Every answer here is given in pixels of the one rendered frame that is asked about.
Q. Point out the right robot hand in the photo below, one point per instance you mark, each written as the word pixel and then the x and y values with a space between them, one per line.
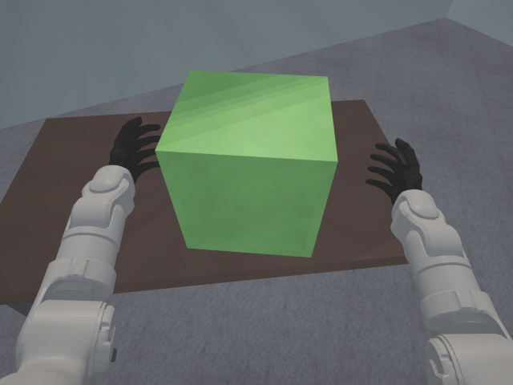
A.
pixel 406 169

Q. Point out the left robot upper arm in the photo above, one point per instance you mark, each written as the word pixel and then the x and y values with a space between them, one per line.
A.
pixel 66 344

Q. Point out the left robot hand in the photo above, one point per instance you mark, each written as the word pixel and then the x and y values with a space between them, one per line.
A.
pixel 125 151

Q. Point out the robot right forearm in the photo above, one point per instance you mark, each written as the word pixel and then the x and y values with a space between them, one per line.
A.
pixel 452 302

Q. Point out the right robot upper arm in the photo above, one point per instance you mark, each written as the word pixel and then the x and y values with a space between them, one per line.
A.
pixel 469 359

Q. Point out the carton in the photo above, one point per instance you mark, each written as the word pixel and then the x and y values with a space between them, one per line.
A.
pixel 249 160

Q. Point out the robot left forearm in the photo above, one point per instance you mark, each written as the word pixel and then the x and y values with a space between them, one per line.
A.
pixel 84 267

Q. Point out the table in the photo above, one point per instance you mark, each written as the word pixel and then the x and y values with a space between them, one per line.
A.
pixel 354 233

